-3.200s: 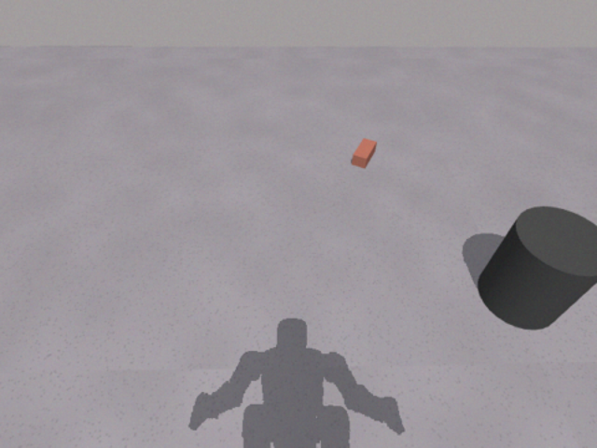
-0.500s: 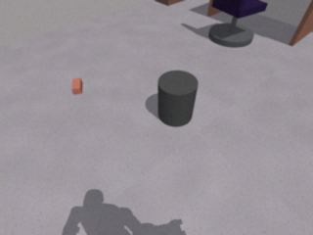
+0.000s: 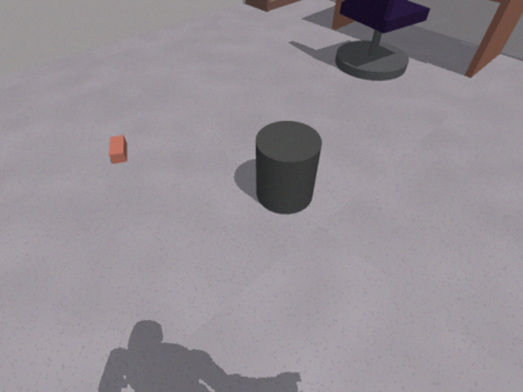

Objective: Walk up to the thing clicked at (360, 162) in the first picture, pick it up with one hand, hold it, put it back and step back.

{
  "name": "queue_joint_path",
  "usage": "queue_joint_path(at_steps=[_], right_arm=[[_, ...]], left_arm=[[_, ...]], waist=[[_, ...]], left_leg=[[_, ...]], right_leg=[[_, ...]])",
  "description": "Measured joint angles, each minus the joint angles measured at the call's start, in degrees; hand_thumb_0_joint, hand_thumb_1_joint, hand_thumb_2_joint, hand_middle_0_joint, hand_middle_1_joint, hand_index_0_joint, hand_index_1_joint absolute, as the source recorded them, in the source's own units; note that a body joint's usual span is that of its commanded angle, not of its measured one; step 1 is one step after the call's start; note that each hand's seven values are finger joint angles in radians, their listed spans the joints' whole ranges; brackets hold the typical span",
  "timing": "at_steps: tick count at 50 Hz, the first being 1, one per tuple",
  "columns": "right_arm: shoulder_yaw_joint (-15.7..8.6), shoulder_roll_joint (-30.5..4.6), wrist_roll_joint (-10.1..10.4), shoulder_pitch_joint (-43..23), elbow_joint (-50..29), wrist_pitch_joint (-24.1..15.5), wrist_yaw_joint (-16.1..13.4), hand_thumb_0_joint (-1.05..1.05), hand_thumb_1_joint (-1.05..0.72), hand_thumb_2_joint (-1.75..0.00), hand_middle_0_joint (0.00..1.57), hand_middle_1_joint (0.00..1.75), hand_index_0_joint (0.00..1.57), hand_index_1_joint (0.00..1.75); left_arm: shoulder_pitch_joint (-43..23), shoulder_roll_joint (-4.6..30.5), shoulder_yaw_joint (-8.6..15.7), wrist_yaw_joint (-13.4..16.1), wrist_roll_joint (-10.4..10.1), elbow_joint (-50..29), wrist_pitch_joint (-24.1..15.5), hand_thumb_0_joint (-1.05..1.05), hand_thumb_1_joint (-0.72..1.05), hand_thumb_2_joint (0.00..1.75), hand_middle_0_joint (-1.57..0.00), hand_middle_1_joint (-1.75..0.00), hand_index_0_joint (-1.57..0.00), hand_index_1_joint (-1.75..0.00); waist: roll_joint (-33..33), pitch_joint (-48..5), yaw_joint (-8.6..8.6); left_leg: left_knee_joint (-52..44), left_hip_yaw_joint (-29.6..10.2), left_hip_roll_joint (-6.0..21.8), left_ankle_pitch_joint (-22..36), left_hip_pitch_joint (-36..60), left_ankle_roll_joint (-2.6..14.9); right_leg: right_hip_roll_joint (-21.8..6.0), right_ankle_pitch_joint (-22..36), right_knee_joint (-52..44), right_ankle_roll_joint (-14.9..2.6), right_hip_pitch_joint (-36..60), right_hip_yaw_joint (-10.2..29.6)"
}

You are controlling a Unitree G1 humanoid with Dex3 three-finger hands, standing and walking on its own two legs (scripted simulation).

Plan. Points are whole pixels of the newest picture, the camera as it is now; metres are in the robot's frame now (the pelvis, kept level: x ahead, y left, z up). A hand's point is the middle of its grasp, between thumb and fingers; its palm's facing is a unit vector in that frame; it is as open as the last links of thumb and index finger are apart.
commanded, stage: stand
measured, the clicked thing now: (118, 149) +1.54 +0.85 -0.75
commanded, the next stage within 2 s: none
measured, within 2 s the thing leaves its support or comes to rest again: neither
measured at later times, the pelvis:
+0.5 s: pelvis +0.01 +0.00 +0.00, yaw +3 degrees
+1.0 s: pelvis +0.01 +0.01 +0.00, yaw +3 degrees
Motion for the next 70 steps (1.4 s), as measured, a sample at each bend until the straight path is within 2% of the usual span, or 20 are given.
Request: queue_joint_path(at_steps=[10,27,70], right_arm=[[0.30,0.97,-0.08,-0.39,1.76,-0.26,-0.28,0.01,-0.90,-0.90,0.21,0.30,0.20,0.29],[0.29,0.86,0.03,-1.50,1.50,-0.08,-0.29,0.01,-0.90,-0.90,0.21,0.30,0.20,0.29],[0.48,0.88,0.01,0.12,0.92,-0.12,-0.39,0.01,-0.90,-0.90,0.21,0.30,0.20,0.29]], left_arm=[[-0.11,0.10,0.21,-0.05,0.19,1.80,0.13,0.00,0.90,0.90,-0.20,-0.30,-0.20,-0.30],[1.71,0.18,0.21,0.25,0.28,2.44,0.08,0.00,0.90,0.90,-0.20,-0.30,-0.20,-0.30],[1.95,0.25,-0.01,0.26,0.38,1.26,0.34,0.00,0.90,0.90,-0.20,-0.30,-0.20,-0.30]], waist=[[-0.33,-0.23,0.35],[0.17,-0.69,1.13],[0.04,-0.88,1.05]], left_leg=[[-3.40,-1.26,-0.79,1.76,1.27,0.16],[-3.79,-2.39,-1.05,1.81,1.49,0.29],[-4.10,-3.42,-1.95,1.63,1.68,0.70]], right_leg=[[-0.95,1.26,-3.54,0.28,1.89,-1.28],[-1.31,1.44,-5.02,0.37,3.07,-2.42],[-2.25,0.73,-5.28,0.76,3.73,-3.49]])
